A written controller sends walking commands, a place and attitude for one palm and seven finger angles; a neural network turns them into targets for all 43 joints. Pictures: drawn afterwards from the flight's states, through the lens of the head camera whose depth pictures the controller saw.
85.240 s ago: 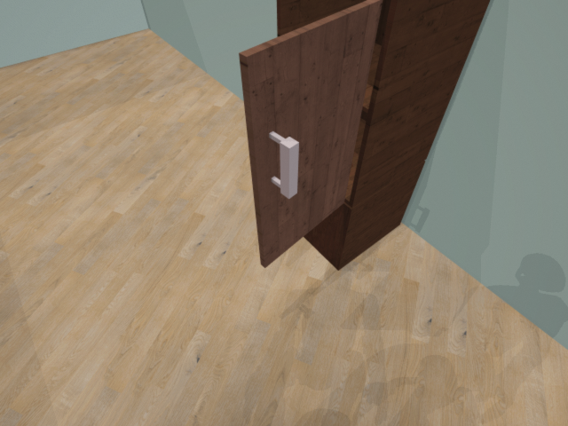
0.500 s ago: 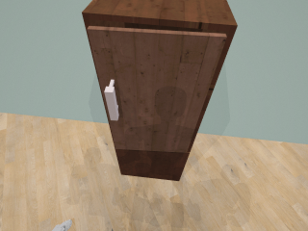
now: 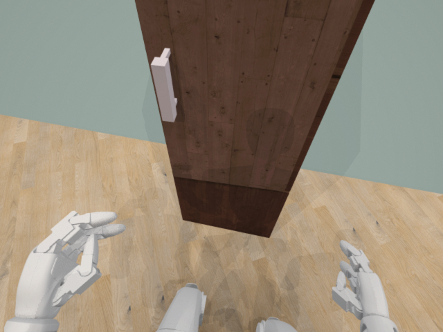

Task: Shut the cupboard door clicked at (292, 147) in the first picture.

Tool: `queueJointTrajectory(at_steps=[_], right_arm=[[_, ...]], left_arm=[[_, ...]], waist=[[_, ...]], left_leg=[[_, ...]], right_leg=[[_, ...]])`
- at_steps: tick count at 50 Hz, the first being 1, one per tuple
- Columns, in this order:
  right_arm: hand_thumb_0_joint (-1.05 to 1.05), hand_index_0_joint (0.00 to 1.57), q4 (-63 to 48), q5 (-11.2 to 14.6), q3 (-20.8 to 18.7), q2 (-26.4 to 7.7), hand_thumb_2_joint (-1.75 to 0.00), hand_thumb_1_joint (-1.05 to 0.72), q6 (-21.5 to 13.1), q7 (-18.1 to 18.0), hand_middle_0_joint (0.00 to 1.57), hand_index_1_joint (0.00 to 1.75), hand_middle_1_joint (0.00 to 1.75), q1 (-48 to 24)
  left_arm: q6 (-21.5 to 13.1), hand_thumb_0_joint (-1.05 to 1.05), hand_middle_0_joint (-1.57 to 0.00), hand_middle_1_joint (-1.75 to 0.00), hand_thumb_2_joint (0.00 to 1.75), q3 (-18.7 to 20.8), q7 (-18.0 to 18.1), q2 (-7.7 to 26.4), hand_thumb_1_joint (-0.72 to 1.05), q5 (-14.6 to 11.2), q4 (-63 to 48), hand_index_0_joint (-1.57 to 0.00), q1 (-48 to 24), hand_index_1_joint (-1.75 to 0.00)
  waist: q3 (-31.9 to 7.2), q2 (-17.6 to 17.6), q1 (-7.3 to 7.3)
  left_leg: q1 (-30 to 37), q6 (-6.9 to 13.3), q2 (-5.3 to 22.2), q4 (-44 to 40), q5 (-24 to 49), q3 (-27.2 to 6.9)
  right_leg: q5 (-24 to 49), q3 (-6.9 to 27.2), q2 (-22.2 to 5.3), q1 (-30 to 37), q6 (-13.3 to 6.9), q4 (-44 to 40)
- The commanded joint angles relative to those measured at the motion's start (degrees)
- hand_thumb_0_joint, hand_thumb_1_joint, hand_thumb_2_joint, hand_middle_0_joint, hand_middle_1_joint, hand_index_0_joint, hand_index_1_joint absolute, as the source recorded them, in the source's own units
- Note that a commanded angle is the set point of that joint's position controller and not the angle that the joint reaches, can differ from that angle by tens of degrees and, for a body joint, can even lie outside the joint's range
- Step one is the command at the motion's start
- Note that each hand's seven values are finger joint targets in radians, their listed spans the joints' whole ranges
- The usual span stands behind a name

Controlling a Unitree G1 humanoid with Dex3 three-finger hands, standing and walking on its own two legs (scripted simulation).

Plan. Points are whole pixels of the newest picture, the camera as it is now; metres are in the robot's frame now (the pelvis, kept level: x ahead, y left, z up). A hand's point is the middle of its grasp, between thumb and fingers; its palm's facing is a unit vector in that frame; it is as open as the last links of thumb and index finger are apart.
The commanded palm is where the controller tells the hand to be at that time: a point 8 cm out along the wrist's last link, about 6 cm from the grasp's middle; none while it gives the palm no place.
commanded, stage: raise the hand and make a fist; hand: left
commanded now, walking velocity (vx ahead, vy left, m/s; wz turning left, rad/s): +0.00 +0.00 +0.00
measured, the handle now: (168, 85) +0.53 +0.19 +0.13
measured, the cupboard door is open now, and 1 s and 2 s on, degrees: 4 4 4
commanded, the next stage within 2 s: bring the fist close to the handle in 1.32 s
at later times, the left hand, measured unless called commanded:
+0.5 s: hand (104, 247) +0.21 +0.21 +0.09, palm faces -0.07 -1.00 -0.03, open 3.3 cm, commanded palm +0.19 +0.27 +0.11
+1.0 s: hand (88, 210) +0.24 +0.22 +0.15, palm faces +0.02 -1.00 -0.06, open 3.1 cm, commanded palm +0.21 +0.27 +0.13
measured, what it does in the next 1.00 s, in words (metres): rises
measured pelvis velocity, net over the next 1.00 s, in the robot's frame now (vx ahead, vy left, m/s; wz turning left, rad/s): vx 0.01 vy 0.03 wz -0.01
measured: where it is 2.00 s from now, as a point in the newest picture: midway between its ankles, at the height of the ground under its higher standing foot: outside the picture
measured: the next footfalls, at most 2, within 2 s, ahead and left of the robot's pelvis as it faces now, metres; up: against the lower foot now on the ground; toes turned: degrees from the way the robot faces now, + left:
none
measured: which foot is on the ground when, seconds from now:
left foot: down 0.00-1.00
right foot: down 0.00-1.00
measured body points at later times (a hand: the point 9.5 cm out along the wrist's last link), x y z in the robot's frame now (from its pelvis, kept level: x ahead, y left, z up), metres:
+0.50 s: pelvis +0.00 +0.03 +0.03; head +0.05 +0.05 +0.47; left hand +0.21 +0.26 +0.09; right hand +0.17 -0.22 -0.04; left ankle +0.08 +0.14 -0.63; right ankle -0.01 -0.10 -0.63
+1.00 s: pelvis +0.01 +0.03 +0.05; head +0.03 +0.03 +0.50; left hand +0.23 +0.27 +0.15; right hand +0.18 -0.20 -0.02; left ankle +0.08 +0.14 -0.63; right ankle -0.01 -0.10 -0.63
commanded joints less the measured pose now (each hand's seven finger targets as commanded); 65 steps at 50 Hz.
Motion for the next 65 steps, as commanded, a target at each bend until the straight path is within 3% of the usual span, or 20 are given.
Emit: queueJointTrajectory(at_steps=[1,3,5,8,12,15,17,20,23,25,31,35,39,43,49,52,54,58,60,65], right_arm=[[0.00,0.20,-7.97,1.65,-2.60,-6.43,-0.90,-0.90,-1.97,-1.83,0.20,0.30,0.30,1.63],[0.00,0.20,-9.75,2.27,-2.95,-5.69,-0.90,-0.90,-0.45,-1.74,0.20,0.30,0.30,0.82],[0.00,0.20,-11.62,2.29,-2.87,-4.42,-0.90,-0.90,1.13,-1.31,0.20,0.30,0.30,0.22],[0.00,0.20,-11.58,1.54,-2.72,-2.77,-0.90,-0.90,2.02,-1.14,0.20,0.30,0.30,-0.39],[0.00,0.20,-10.28,0.47,-2.26,-3.67,-0.90,-0.90,1.25,-0.21,0.20,0.30,0.30,1.33],[0.00,0.20,-9.64,0.37,-2.09,-5.35,-0.90,-0.90,0.45,-0.05,0.20,0.30,0.30,2.38],[0.00,0.20,-10.41,0.80,-1.88,-6.26,-0.90,-0.90,-0.04,-0.27,0.20,0.30,0.30,2.88],[0.00,0.20,-11.62,1.28,-1.90,-6.82,-0.90,-0.90,-0.34,-0.73,0.20,0.30,0.30,3.06],[0.00,0.20,-12.11,1.09,-1.60,-6.18,-0.90,-0.90,0.27,-0.93,0.20,0.30,0.30,2.57],[0.00,0.20,-12.46,0.95,-1.21,-5.44,-0.90,-0.90,0.96,-0.66,0.20,0.30,0.30,2.21],[0.00,0.20,-12.99,0.98,-0.30,-6.08,-0.90,-0.90,2.62,0.32,0.20,0.30,0.30,2.73],[0.00,0.20,-13.50,1.28,0.10,-6.94,-0.90,-0.90,2.63,-0.08,0.20,0.30,0.30,3.72],[0.00,0.20,-13.62,0.86,0.60,-6.43,-0.90,-0.90,2.02,-0.42,0.20,0.30,0.30,3.42],[0.00,0.20,-12.35,0.51,1.03,-5.90,-0.90,-0.90,1.46,-0.07,0.20,0.30,0.30,3.08],[0.00,0.20,-11.93,1.48,0.42,-6.50,-0.90,-0.90,1.87,0.35,0.20,0.30,0.30,3.32],[0.00,0.20,-12.30,1.56,0.14,-6.80,-0.90,-0.90,1.95,0.06,0.20,0.30,0.30,3.38],[0.00,0.20,-12.52,1.24,0.11,-6.69,-0.90,-0.90,1.96,-0.15,0.20,0.30,0.30,3.08],[0.00,0.20,-11.50,0.69,0.19,-6.12,-0.90,-0.90,1.52,-0.02,0.20,0.30,0.30,2.89],[0.00,0.20,-11.09,0.54,0.37,-5.76,-0.90,-0.90,1.27,0.47,0.20,0.30,0.30,2.75],[0.00,0.20,-11.38,1.17,-0.26,-6.57,-0.90,-0.90,2.03,0.69,0.20,0.30,0.30,3.40]], left_arm=[[5.16,0.00,-0.75,-0.90,0.90,1.06,-3.87,8.44,0.90,-0.20,-6.75,-0.75,-6.26,-0.90],[12.75,0.00,-0.79,-0.94,0.90,5.43,-3.61,10.40,0.90,-0.66,-4.36,-0.79,0.27,-0.94],[17.28,0.00,-0.82,-0.98,0.90,9.25,-1.35,11.54,0.90,-1.84,-9.62,-0.82,2.54,-0.98],[16.93,0.00,-0.88,-1.04,0.90,12.21,4.93,10.87,0.90,-1.76,-14.02,-0.88,2.74,-1.04],[8.41,0.00,-0.95,-1.12,0.90,4.54,8.73,5.52,0.90,0.25,-14.93,-0.95,-0.75,-1.12],[4.39,0.00,-1.01,-1.18,0.90,-0.90,6.86,3.89,0.90,1.52,-12.03,-1.01,-2.94,-1.18],[4.47,0.00,-1.04,-1.22,0.90,-2.78,4.77,4.34,0.90,1.64,-11.84,-1.04,-3.59,-1.22],[6.42,0.00,-1.10,-1.28,0.90,-0.22,4.16,8.65,0.90,1.85,-15.86,-1.10,-4.24,-1.28],[8.26,0.00,-1.15,-1.34,0.90,4.18,7.27,11.88,0.90,2.28,-20.70,-1.15,-4.22,-1.34],[8.77,0.00,-1.19,-1.38,0.90,3.92,9.57,9.95,0.90,2.14,-22.49,-1.19,-3.22,-1.38],[12.45,0.00,-1.30,-1.50,0.90,-2.04,10.86,4.53,0.90,3.43,-15.62,-1.30,-3.36,-1.50],[15.09,0.00,-1.30,-1.50,0.90,-2.63,7.93,6.63,0.90,3.87,-13.71,-1.30,-6.89,-1.50],[13.57,0.00,-1.30,-1.50,0.90,1.88,7.91,10.59,0.90,3.03,-19.00,-1.30,-11.69,-1.50],[10.91,0.00,-1.30,-1.50,0.90,4.47,9.62,11.09,0.90,2.03,-19.74,-1.30,-12.10,-1.50],[15.76,0.00,-1.30,-1.50,0.90,-1.03,6.31,5.85,0.90,1.74,-9.85,-1.30,-7.12,-1.50],[17.31,0.00,-1.30,-1.50,0.90,0.07,4.99,7.45,0.90,1.24,-10.83,-1.30,-8.60,-1.50],[16.24,0.00,-1.30,-1.50,0.90,2.09,5.66,9.20,0.90,1.01,-12.89,-1.30,-10.47,-1.50],[10.80,0.00,-1.30,-1.50,0.90,5.28,8.41,11.36,0.90,1.24,-16.85,-1.30,-13.84,-1.50],[9.04,0.00,-1.30,-1.50,0.90,3.92,8.91,9.26,0.90,1.30,-15.49,-1.30,-13.24,-1.50],[11.76,0.00,-1.30,-1.50,0.90,0.13,6.08,6.73,0.90,1.39,-10.66,-1.30,-8.51,-1.50]], waist=[[-9.63,-1.66,-5.97],[-13.93,-1.85,-2.26],[-17.93,-1.92,-0.11],[-17.27,-3.65,0.65],[-9.16,-2.67,-3.53],[-5.66,-0.91,-5.78],[-5.09,0.28,-6.16],[-10.37,2.66,-4.58],[-12.82,6.27,-2.84],[-12.23,7.35,-2.65],[-2.93,3.83,-5.52],[-2.76,1.33,-5.92],[-8.21,3.89,-4.69],[-8.46,5.78,-3.97],[-3.29,0.66,-4.80],[-4.28,-0.68,-4.51],[-5.36,-1.53,-4.30],[-6.80,1.76,-3.93],[-6.40,2.58,-4.23],[-5.75,0.75,-4.85]], left_leg=[[11.88,4.30,-1.63,-7.63,6.30,3.11],[13.67,4.26,-2.28,-9.99,9.36,3.72],[16.81,3.78,-2.53,-12.50,13.07,3.87],[19.40,3.49,-2.24,-14.71,16.66,3.49],[19.81,3.22,-1.90,-15.59,14.14,2.69],[18.39,3.40,-1.61,-15.48,7.82,2.14],[18.14,3.50,-1.66,-16.80,2.97,1.88],[21.46,3.73,-1.72,-19.23,2.06,1.61],[25.29,3.47,-1.58,-22.06,3.24,0.71],[27.22,3.08,-1.38,-23.21,4.39,0.57],[25.16,2.73,-0.93,-25.64,-0.65,-0.42],[25.20,3.30,-1.39,-25.81,-0.21,0.26],[29.05,3.32,-1.73,-25.53,4.45,0.85],[30.33,3.00,-1.72,-25.39,7.43,0.91],[27.57,3.31,-2.22,-25.42,8.00,2.65],[27.86,3.43,-2.52,-25.24,9.49,3.31],[27.93,3.59,-2.71,-24.49,10.83,3.66],[29.12,3.37,-2.64,-23.47,12.41,3.70],[28.95,3.24,-2.69,-23.27,11.87,3.70],[27.53,3.46,-2.70,-22.91,11.35,4.35]], right_leg=[[8.60,11.82,-0.87,-0.40,2.76,-19.69],[11.91,12.30,-1.55,6.42,3.28,-21.03],[19.52,11.60,-2.61,12.33,4.17,-20.71],[27.44,7.64,-1.43,13.30,3.90,-18.55],[22.59,3.60,-0.05,4.32,2.56,-16.51],[12.68,4.15,0.10,-0.65,1.89,-17.39],[7.42,4.80,-0.03,-1.09,1.64,-18.90],[7.17,5.04,-0.09,2.22,1.32,-19.82],[10.33,3.52,0.50,5.19,0.92,-19.19],[12.04,2.43,0.61,5.90,0.79,-19.19],[10.52,1.41,0.97,4.28,1.36,-21.73],[10.10,2.50,0.66,6.69,1.49,-24.26],[12.68,2.83,0.60,9.74,1.12,-24.30],[14.90,2.67,0.95,10.68,0.78,-23.99],[15.56,3.76,0.20,11.48,1.71,-27.33],[16.65,4.72,-0.28,13.03,2.01,-28.32],[17.52,5.69,-0.53,13.82,2.21,-28.52],[18.79,5.44,-0.11,13.25,1.72,-26.52],[18.30,5.29,-0.20,12.24,1.57,-26.02],[18.88,6.40,-0.66,12.73,2.28,-27.34]])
